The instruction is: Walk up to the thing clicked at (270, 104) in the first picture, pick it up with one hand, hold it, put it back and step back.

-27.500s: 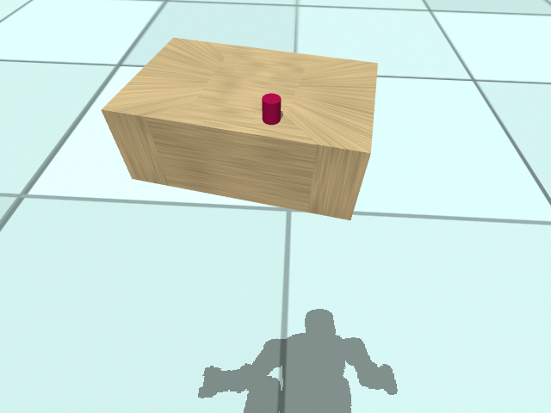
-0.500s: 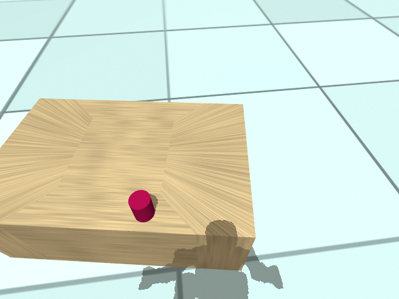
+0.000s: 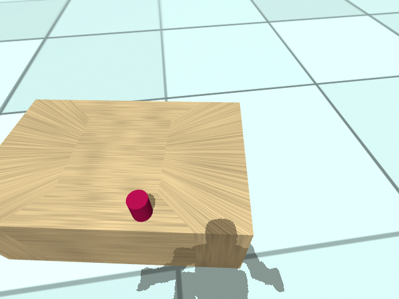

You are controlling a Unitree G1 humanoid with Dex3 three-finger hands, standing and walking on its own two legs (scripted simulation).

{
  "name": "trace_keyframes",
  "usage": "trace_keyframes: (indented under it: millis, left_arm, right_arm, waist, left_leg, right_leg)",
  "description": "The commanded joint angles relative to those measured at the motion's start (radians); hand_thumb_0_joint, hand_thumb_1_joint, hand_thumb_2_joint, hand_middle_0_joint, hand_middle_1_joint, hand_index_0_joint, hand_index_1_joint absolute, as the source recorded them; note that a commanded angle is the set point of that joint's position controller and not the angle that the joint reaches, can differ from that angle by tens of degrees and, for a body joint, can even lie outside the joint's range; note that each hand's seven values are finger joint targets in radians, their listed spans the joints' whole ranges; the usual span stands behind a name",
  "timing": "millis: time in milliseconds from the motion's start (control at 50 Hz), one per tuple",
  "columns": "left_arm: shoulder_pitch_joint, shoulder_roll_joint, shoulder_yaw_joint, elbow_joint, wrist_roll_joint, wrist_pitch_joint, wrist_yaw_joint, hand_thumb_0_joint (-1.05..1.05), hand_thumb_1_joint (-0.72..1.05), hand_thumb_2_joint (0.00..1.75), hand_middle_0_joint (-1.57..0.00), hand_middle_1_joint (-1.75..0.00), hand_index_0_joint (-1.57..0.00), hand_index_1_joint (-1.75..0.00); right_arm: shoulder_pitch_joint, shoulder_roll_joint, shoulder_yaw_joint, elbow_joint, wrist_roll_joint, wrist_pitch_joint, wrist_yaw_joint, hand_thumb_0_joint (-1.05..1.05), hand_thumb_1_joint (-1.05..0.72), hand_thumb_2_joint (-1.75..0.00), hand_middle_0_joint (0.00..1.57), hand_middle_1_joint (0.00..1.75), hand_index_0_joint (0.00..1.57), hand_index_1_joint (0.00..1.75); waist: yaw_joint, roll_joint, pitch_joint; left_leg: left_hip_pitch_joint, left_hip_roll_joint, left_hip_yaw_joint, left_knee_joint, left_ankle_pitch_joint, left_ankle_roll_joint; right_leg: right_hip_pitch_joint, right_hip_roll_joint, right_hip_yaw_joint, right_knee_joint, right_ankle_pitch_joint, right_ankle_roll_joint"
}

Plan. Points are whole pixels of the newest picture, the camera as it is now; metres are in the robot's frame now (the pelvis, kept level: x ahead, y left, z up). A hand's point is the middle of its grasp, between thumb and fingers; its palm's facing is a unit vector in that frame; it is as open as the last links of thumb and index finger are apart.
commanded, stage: stand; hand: left
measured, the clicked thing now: (139, 206) +0.46 +0.22 -0.31
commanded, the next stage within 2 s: step back in 0.34 s
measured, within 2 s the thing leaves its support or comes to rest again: neither
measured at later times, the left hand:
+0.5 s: hand out of the picture +0.08 +0.27 -0.16, palm faces +0.00 -0.93 -0.37, open 7.4 cm
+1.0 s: hand out of the picture +0.04 +0.33 -0.18, palm faces -0.10 -0.92 -0.38, open 7.4 cm
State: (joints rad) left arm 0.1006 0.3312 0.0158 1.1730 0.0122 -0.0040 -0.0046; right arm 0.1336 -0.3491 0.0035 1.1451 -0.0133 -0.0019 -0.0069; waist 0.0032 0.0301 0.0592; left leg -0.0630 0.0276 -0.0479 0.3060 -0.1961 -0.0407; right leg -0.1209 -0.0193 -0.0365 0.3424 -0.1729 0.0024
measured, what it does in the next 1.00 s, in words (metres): walks backwards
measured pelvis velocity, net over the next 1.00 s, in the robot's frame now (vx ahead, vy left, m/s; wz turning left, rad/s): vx -0.08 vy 0.07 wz -0.06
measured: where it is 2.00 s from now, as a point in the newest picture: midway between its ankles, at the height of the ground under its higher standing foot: outside the picture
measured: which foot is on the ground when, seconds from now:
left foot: down 0.00-1.00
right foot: down 0.00-0.64, up 0.66-1.00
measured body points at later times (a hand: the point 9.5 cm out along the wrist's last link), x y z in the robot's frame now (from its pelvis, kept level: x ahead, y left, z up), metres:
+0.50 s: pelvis -0.02 +0.01 -0.01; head +0.05 +0.00 +0.44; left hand +0.08 +0.32 -0.14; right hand +0.07 -0.30 -0.14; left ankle -0.03 +0.14 -0.73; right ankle +0.01 -0.12 -0.75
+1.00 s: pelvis -0.08 +0.07 -0.02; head +0.00 +0.07 +0.42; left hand +0.04 +0.38 -0.15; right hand +0.00 -0.23 -0.15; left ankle -0.06 +0.15 -0.75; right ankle -0.10 -0.04 -0.73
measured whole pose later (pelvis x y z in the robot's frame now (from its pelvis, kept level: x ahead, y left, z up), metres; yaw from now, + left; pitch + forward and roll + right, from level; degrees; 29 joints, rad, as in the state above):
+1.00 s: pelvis -0.08 +0.07 -0.02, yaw -4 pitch -2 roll +1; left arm 0.11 0.37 0.06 0.90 0.02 0.07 0.02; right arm 0.11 -0.34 -0.05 0.88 -0.01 0.03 -0.03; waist -0.01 -0.03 0.22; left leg -0.27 -0.05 0.08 0.59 -0.30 0.07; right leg -0.30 0.05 0.09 0.78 -0.44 0.00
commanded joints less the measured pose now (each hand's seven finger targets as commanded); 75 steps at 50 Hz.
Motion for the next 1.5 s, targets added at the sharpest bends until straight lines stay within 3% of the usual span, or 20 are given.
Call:
trace_keyframes:
  millis: [0,280,340,400,460,540,580,620,660,740,900,1040,1080,1100,1180,1340,1400,1440,1460,1480]
  left_arm:
    - [-0.041,0.218,0.035,-0.061,-0.001,-0.026,0.016,0.00,0.90,0.90,-0.20,-0.30,-0.20,-0.30]
    - [-0.038,0.227,0.038,-0.072,-0.003,-0.029,0.016,0.00,0.90,0.90,-0.20,-0.30,-0.20,-0.30]
    - [-0.010,0.291,0.096,-0.113,-0.022,-0.018,0.025,0.00,0.90,0.90,-0.20,-0.30,-0.20,-0.30]
    - [-0.011,0.305,0.113,-0.159,-0.020,-0.009,0.030,0.00,0.90,0.90,-0.20,-0.30,-0.20,-0.30]
    - [-0.075,0.301,0.115,-0.235,0.011,-0.002,0.033,0.00,0.90,0.90,-0.20,-0.30,-0.20,-0.30]
    - [-0.140,0.283,0.106,-0.300,0.017,0.012,0.037,0.00,0.90,0.90,-0.20,-0.30,-0.20,-0.30]
    - [-0.151,0.276,0.097,-0.322,0.003,0.029,0.035,0.00,0.90,0.90,-0.20,-0.30,-0.20,-0.30]
    - [-0.111,0.185,0.085,-0.344,-0.017,0.048,0.037,0.00,0.90,0.90,-0.20,-0.30,-0.20,-0.30]
    - [-0.035,0.193,0.085,-0.328,-0.008,0.063,0.050,0.00,0.90,0.90,-0.20,-0.30,-0.20,-0.30]
    - [0.012,0.222,0.088,-0.314,-0.016,0.061,0.051,0.00,0.90,0.90,-0.20,-0.30,-0.20,-0.30]
    - [-0.027,0.215,0.096,-0.368,0.003,0.037,0.039,0.00,0.90,0.90,-0.20,-0.30,-0.20,-0.30]
    - [0.125,0.236,0.116,-0.326,0.023,0.018,0.027,0.00,0.90,0.90,-0.20,-0.30,-0.20,-0.30]
    - [0.056,0.336,0.137,-0.371,0.016,0.016,0.021,0.00,0.90,0.90,-0.20,-0.30,-0.20,-0.30]
    - [0.025,0.342,0.138,-0.404,0.021,0.010,0.023,0.00,0.90,0.90,-0.20,-0.30,-0.20,-0.30]
    - [-0.016,0.244,0.124,-0.433,0.009,0.012,0.035,0.00,0.90,0.90,-0.20,-0.30,-0.20,-0.30]
    - [0.071,0.251,0.122,-0.469,0.023,0.036,0.034,0.00,0.90,0.90,-0.20,-0.30,-0.20,-0.30]
    - [0.024,0.264,0.117,-0.487,0.008,0.057,0.021,0.00,0.90,0.90,-0.20,-0.30,-0.20,-0.30]
    - [0.041,0.192,0.100,-0.506,0.000,0.057,0.017,0.00,0.90,0.90,-0.20,-0.30,-0.20,-0.30]
    - [-0.007,0.232,0.126,-0.505,0.010,0.058,0.030,0.00,0.90,0.90,-0.20,-0.30,-0.20,-0.30]
    - [-0.033,0.252,0.132,-0.496,0.020,0.059,0.035,0.00,0.90,0.90,-0.20,-0.30,-0.20,-0.30]
  right_arm:
    - [-0.028,-0.201,-0.040,-0.060,-0.003,-0.022,-0.009,0.00,-0.90,-0.90,0.20,0.30,0.20,0.30]
    - [-0.013,-0.196,-0.039,-0.066,-0.003,-0.019,-0.007,0.00,-0.90,-0.90,0.20,0.30,0.20,0.30]
    - [-0.041,-0.225,-0.059,-0.104,0.012,0.000,-0.003,0.00,-0.90,-0.90,0.20,0.30,0.20,0.30]
    - [-0.002,-0.198,-0.064,-0.132,0.020,0.015,-0.005,0.00,-0.90,-0.90,0.20,0.30,0.20,0.30]
    - [0.038,-0.205,-0.084,-0.163,0.011,0.041,0.002,0.00,-0.90,-0.90,0.20,0.30,0.20,0.30]
    - [0.090,-0.215,-0.097,-0.192,0.015,0.039,0.008,0.00,-0.90,-0.90,0.20,0.30,0.20,0.30]
    - [0.120,-0.210,-0.104,-0.194,-0.001,0.027,0.003,0.00,-0.90,-0.90,0.20,0.30,0.20,0.30]
    - [0.085,-0.320,-0.132,-0.217,-0.029,0.014,-0.003,0.00,-0.90,-0.90,0.20,0.30,0.20,0.30]
    - [0.058,-0.353,-0.137,-0.250,-0.022,0.009,-0.010,0.00,-0.90,-0.90,0.20,0.30,0.20,0.30]
    - [-0.054,-0.265,-0.121,-0.292,-0.024,0.007,-0.034,0.00,-0.90,-0.90,0.20,0.30,0.20,0.30]
    - [0.063,-0.244,-0.131,-0.310,-0.007,0.013,-0.043,0.00,-0.90,-0.90,0.20,0.30,0.20,0.30]
    - [-0.051,-0.243,-0.119,-0.350,0.015,0.022,-0.026,0.00,-0.90,-0.90,0.20,0.30,0.20,0.30]
    - [-0.071,-0.198,-0.107,-0.354,0.021,0.027,-0.026,0.00,-0.90,-0.90,0.20,0.30,0.20,0.30]
    - [-0.053,-0.210,-0.113,-0.347,0.014,0.034,-0.031,0.00,-0.90,-0.90,0.20,0.30,0.20,0.30]
    - [0.022,-0.208,-0.095,-0.307,0.019,0.030,-0.025,0.00,-0.90,-0.90,0.20,0.30,0.20,0.30]
    - [0.044,-0.194,-0.091,-0.346,0.008,0.009,-0.031,0.00,-0.90,-0.90,0.20,0.30,0.20,0.30]
    - [0.121,-0.197,-0.110,-0.313,-0.010,0.000,-0.025,0.00,-0.90,-0.90,0.20,0.30,0.20,0.30]
    - [0.076,-0.338,-0.142,-0.338,-0.037,-0.004,-0.023,0.00,-0.90,-0.90,0.20,0.30,0.20,0.30]
    - [0.040,-0.397,-0.149,-0.357,-0.029,-0.001,-0.014,0.00,-0.90,-0.90,0.20,0.30,0.20,0.30]
    - [0.000,-0.396,-0.151,-0.365,-0.024,-0.008,-0.020,0.00,-0.90,-0.90,0.20,0.30,0.20,0.30]
  waist:
    - [0.003,-0.041,-0.054]
    - [-0.004,-0.040,-0.067]
    - [0.002,-0.049,-0.008]
    - [-0.005,-0.120,-0.098]
    - [-0.016,-0.198,-0.120]
    - [-0.040,-0.213,-0.132]
    - [-0.059,-0.161,-0.119]
    - [-0.032,0.192,-0.084]
    - [-0.028,0.143,-0.128]
    - [0.028,0.140,-0.124]
    - [-0.057,0.067,-0.109]
    - [0.014,-0.049,-0.140]
    - [0.030,-0.316,-0.075]
    - [0.037,-0.306,-0.040]
    - [-0.005,-0.136,-0.047]
    - [0.039,-0.229,-0.158]
    - [-0.012,-0.180,-0.156]
    - [-0.008,0.134,-0.141]
    - [-0.048,0.169,-0.097]
    - [-0.049,0.185,-0.039]
  left_leg:
    - [-0.070,0.089,-0.054,-0.049,0.073,0.053]
    - [-0.074,0.085,-0.051,-0.035,0.084,0.049]
    - [-0.154,0.042,-0.024,0.170,0.284,0.077]
    - [-0.167,-0.035,0.033,0.363,0.145,0.064]
    - [-0.224,-0.060,-0.018,0.624,-0.355,0.086]
    - [-0.211,-0.029,-0.006,0.462,-0.223,0.093]
    - [-0.161,-0.011,0.013,0.182,0.065,0.079]
    - [-0.038,0.217,-0.346,0.047,0.614,0.124]
    - [-0.027,0.284,-0.352,0.113,0.748,0.181]
    - [0.066,0.169,-0.163,0.163,0.675,0.131]
    - [0.135,0.199,-0.166,0.197,0.597,0.202]
    - [-0.182,0.148,-0.134,0.285,0.199,0.161]
    - [-0.302,-0.120,0.016,0.596,-0.232,0.051]
    - [-0.304,-0.129,-0.061,0.791,-0.450,0.036]
    - [-0.368,-0.170,-0.120,0.881,-0.334,0.037]
    - [-0.338,-0.059,0.004,0.360,-0.286,0.023]
    - [-0.119,-0.055,0.042,0.067,0.053,0.051]
    - [-0.013,0.260,-0.378,0.026,0.205,0.169]
    - [-0.197,0.390,-0.455,0.015,0.270,0.313]
    - [-0.312,0.426,-0.508,-0.019,0.221,0.361]
  right_leg:
    - [0.036,-0.106,0.095,-0.063,0.058,-0.018]
    - [0.044,-0.109,0.105,-0.064,0.085,-0.022]
    - [0.012,-0.129,0.127,0.040,0.424,-0.060]
    - [0.024,-0.238,0.204,0.040,0.533,-0.173]
    - [-0.061,-0.337,0.266,0.046,0.468,-0.264]
    - [-0.086,-0.266,0.185,0.159,0.417,-0.184]
    - [-0.099,-0.192,0.144,0.282,0.309,-0.112]
    - [-0.352,0.102,0.101,0.563,-0.324,-0.034]
    - [-0.369,0.128,0.220,0.716,-0.480,-0.031]
    - [-0.434,0.118,0.246,0.796,-0.293,-0.027]
    - [-0.338,0.063,0.148,0.470,-0.290,0.009]
    - [-0.005,-0.017,0.189,0.152,0.117,-0.081]
    - [-0.091,-0.309,0.550,0.023,0.325,-0.303]
    - [-0.168,-0.380,0.621,0.004,0.372,-0.360]
    - [-0.093,-0.192,0.319,0.069,0.451,-0.226]
    - [0.155,-0.170,0.262,0.195,0.480,-0.198]
    - [-0.013,-0.118,0.226,0.281,0.278,-0.124]
    - [-0.336,0.086,0.156,0.488,-0.201,-0.039]
    - [-0.303,0.136,0.186,0.690,-0.485,-0.010]
    - [-0.278,0.107,0.237,0.851,-0.472,-0.009]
